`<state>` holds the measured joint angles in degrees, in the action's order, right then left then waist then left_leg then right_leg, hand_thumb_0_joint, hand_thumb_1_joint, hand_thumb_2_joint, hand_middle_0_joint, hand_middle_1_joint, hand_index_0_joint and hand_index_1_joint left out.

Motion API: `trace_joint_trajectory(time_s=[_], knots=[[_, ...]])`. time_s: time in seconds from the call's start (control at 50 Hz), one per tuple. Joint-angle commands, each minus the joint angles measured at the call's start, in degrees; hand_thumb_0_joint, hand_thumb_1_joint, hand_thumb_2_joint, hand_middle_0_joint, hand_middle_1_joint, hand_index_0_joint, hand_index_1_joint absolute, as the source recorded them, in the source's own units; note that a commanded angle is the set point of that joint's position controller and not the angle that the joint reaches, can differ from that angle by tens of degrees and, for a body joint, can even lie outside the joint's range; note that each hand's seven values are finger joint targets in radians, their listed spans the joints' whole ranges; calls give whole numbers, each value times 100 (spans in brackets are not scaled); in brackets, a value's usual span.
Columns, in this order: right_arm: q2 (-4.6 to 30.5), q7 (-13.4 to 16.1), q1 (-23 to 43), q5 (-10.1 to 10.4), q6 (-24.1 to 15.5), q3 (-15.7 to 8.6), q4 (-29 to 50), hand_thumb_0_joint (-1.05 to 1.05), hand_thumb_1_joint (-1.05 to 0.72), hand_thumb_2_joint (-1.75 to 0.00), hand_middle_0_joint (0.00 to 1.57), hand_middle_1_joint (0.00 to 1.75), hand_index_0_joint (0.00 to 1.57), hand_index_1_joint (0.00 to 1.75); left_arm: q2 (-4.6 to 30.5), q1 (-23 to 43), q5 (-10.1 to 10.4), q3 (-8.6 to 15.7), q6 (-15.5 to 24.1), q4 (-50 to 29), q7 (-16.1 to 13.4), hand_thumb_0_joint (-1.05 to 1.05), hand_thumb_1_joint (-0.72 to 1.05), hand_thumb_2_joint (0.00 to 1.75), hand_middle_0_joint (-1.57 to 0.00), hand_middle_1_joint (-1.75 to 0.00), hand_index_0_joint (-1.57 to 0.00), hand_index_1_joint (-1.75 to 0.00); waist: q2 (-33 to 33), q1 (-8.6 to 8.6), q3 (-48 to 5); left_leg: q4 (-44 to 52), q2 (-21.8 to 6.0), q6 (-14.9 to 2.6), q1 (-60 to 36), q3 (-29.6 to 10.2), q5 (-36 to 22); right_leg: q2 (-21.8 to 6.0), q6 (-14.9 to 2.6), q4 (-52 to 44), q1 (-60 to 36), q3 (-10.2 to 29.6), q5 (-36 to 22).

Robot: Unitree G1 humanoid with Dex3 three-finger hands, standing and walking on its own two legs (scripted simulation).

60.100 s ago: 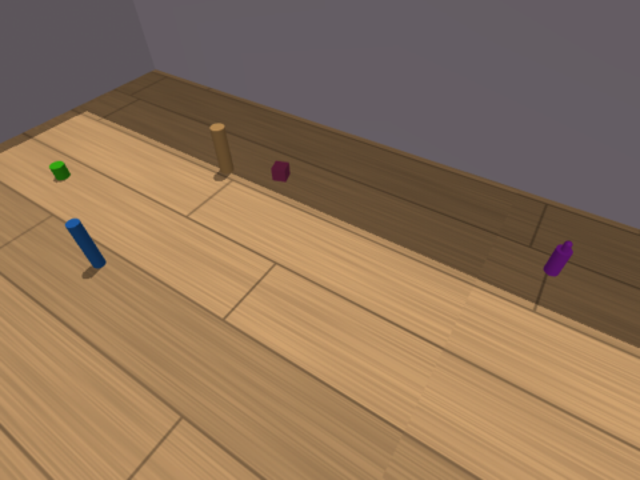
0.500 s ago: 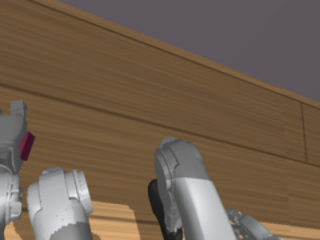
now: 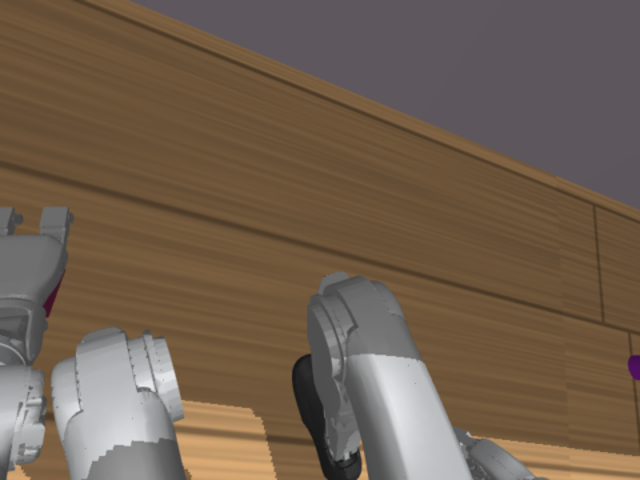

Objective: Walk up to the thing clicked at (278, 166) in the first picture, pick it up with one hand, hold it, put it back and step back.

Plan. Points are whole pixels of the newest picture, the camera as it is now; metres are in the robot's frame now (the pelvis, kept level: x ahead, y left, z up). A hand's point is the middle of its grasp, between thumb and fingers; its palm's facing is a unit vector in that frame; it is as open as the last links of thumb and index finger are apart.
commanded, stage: close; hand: left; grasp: from above
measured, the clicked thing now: (20, 284) +0.40 +0.28 -0.27
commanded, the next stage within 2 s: none
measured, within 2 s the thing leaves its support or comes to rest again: neither
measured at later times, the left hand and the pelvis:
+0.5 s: hand (47, 292) +0.39 +0.25 -0.25, palm faces -0.43 -0.03 -0.90, open 13.3 cm; pelvis +0.00 +0.00 +0.00, yaw -1 degrees
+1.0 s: hand (27, 284) +0.40 +0.27 -0.24, palm faces -0.50 -0.07 -0.86, open 12.5 cm; pelvis +0.00 +0.00 -0.01, yaw -1 degrees
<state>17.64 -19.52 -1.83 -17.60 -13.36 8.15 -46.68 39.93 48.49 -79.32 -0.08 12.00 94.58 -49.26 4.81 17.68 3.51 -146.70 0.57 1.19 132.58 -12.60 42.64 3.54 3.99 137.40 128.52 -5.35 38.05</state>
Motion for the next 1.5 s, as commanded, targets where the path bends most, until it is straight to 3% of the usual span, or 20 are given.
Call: trace_joint_trajectory(time_s=[0.0, 0.04, 0.14, 0.2, 0.24, 0.3, 0.42, 0.5, 0.54, 0.56, 0.6, 0.68, 0.76, 0.8, 0.9, 0.98, 1.1, 1.16, 1.32, 1.48], knots=[[1770, -13, -1064, 118, -147, -540, -36, 0, -90, -90, 20, 30, 20, 30, 1065, 1647, 410, 392, -272, 40, 334, 0, -54, 107, -8, -87, -4, -91, -2035, 383, -3080, 1425, -26, -206, -2044, 642, -910, 83, -514, -1126, -1506, -738, -1078], [1723, -15, -1177, 134, -148, -473, 33, 0, -90, -90, 20, 30, 20, 30, 1201, 1589, 488, 536, -146, 168, 765, 0, -53, 107, -10, -87, -5, -91, -1982, 325, -3041, 1492, 28, -231, -2039, 632, -920, 60, -506, -1097, -1606, -753, -1066], [1736, 78, -1103, 148, -46, -386, 263, 0, -90, -90, 20, 30, 20, 30, 1074, 1473, 587, 187, 459, -247, 1378, 0, -45, 98, -12, -92, -10, -93, -2231, 212, -3512, 1541, 38, -178, -2594, 600, -1164, 111, -514, -1077, -2008, -879, -1232], [1775, 151, -1131, 129, 118, -375, 289, 0, -90, -90, 20, 30, 20, 30, 1271, 1530, 357, 220, 874, -724, 1307, 0, -41, 97, -13, -90, -12, -91, -2441, 217, -3715, 1524, 14, -110, -2811, 581, -1394, 158, -555, -1042, -2107, -935, -1366], [1736, 160, -1065, 55, 165, -331, 277, 0, -89, -90, 20, 30, 20, 30, 988, 1436, 228, 101, 978, -605, 1173, 0, -38, 95, -15, -87, -14, -88, -2441, 273, -3550, 1509, 14, -97, -2817, 551, -1441, 152, -547, -971, -1836, -1025, -1357], [1748, 167, -1017, -70, 126, -256, 198, 0, -89, -90, 20, 30, 20, 30, 1000, 1402, 64, 96, 1085, -658, 791, 0, -35, 97, -18, -84, -16, -86, -2294, 318, -3422, 1455, -10, -121, -2825, 562, -1496, 182, -520, -991, -1840, -1002, -1440], [1792, 154, -859, -136, 36, -334, -31, 0, -88, -90, 20, 30, 20, 30, 1112, 1320, -210, -32, 685, -520, -14, 0, -33, 92, -21, -75, -18, -78, -2158, 317, -3211, 1495, -61, -159, -2661, 583, -1121, 228, -513, -1100, -1655, -897, -1103], [1826, 102, -834, -37, -27, -393, 19, 0, -89, -90, 20, 30, 20, 30, 1180, 1634, -59, 31, 221, -645, -266, 0, -37, 94, -20, -75, -16, -79, -2248, 386, -3221, 1665, -106, -132, -2537, 535, -829, 209, -530, -1205, -1615, -836, -903], [1847, 50, -789, -2, -85, -432, 105, 0, -89, -90, 20, 30, 20, 30, 1189, 1753, 35, 164, -2, -529, -267, 0, -40, 95, -18, -77, -14, -80, -2408, 368, -3273, 1680, -108, -109, -2566, 521, -902, 155, -526, -1110, -1579, -834, -1021], [1802, 35, -827, 21, -91, -423, 10, 0, -89, -90, 20, 30, 20, 30, 918, 1627, 164, -3, -117, -308, -185, 0, -41, 97, -18, -76, -14, -80, -2372, 381, -3147, 1694, -106, -103, -2481, 518, -767, 167, -533, -1111, -1507, -805, -915], [1902, 10, -867, 44, -170, -482, 160, 0, -89, -90, 20, 30, 20, 30, 1150, 1697, 298, 260, -192, -245, 96, 0, -40, 99, -18, -78, -14, -82, -2317, 458, -3022, 1582, -77, -152, -2290, 544, -766, 116, -519, -1090, -1462, -818, -964], [1835, 19, -1155, 111, -178, -359, 117, 0, -89, -90, 20, 30, 20, 30, 1517, 1666, 406, 549, -30, -32, 687, 0, -34, 94, -22, -79, -19, -82, -2270, 335, -3241, 1516, -19, -184, -2298, 550, -1176, 96, -509, -1037, -1762, -819, -1269], [1791, 98, -1117, 84, -117, -274, 273, 0, -90, -90, 20, 30, 20, 30, 1167, 1604, 504, 207, 385, -39, 1146, 0, -28, 97, -25, -85, -23, -87, -2042, 405, -3209, 1390, 15, -207, -2292, 565, -991, 114, -505, -1100, -1886, -886, -1094], [1853, 171, -1105, 105, -48, -297, 291, 0, -90, -90, 20, 30, 20, 30, 1291, 1605, 477, 156, 611, -184, 1222, 0, -22, 97, -30, -84, -28, -86, -2044, 353, -3232, 1445, 11, -195, -2297, 543, -943, 137, -534, -1160, -1893, -908, -1000], [1806, 208, -1135, -41, 72, -167, 276, 0, -89, -90, 20, 30, 20, 30, 1041, 1343, 257, 15, 973, -153, 1027, 0, -16, 91, -32, -80, -31, -81, -2099, 392, -3313, 1421, 5, -163, -2601, 539, -1362, 184, -510, -1046, -1961, -998, -1365], [1799, 250, -937, -115, 27, -128, 220, 0, -89, -90, 20, 30, 20, 30, 1015, 1371, 178, -119, 997, -286, 666, 0, -11, 88, -37, -76, -35, -77, -2154, 377, -3134, 1563, -26, -163, -2584, 537, -1093, 208, -539, -1137, -1799, -982, -1150], [1863, 220, -951, -125, -23, -233, 9, 0, -89, -90, 20, 30, 20, 30, 1177, 1252, 60, -29, 602, -362, 59, 0, -12, 85, -38, -68, -36, -70, -2219, 350, -3142, 1646, -77, -130, -2591, 516, -1005, 247, -528, -1220, -1735, -928, -1045], [1788, 179, -791, -89, -87, -196, 162, 0, -89, -90, 20, 30, 20, 30, 1250, 1523, 71, -13, 343, -490, -34, 0, -12, 87, -41, -65, -37, -68, -2186, 394, -3083, 1598, -99, -130, -2461, 533, -881, 209, -545, -1216, -1690, -852, -973], [1868, 106, -884, 21, -194, -300, 238, 0, -89, -90, 20, 30, 20, 30, 1344, 1596, 292, 246, 37, -204, 286, 0, -8, 87, -43, -66, -40, -69, -2106, 427, -3051, 1542, -67, -163, -2303, 531, -854, 132, -525, -1126, -1694, -807, -1013], [1880, 159, -1119, 36, -114, -328, 273, 0, -89, -90, 20, 30, 20, 30, 1473, 1588, 284, 385, 299, -115, 661, 0, 2, 83, -48, -68, -46, -70, -2026, 359, -3210, 1531, -18, -210, -2267, 571, -941, 138, -522, -1177, -1826, -816, -1013]])
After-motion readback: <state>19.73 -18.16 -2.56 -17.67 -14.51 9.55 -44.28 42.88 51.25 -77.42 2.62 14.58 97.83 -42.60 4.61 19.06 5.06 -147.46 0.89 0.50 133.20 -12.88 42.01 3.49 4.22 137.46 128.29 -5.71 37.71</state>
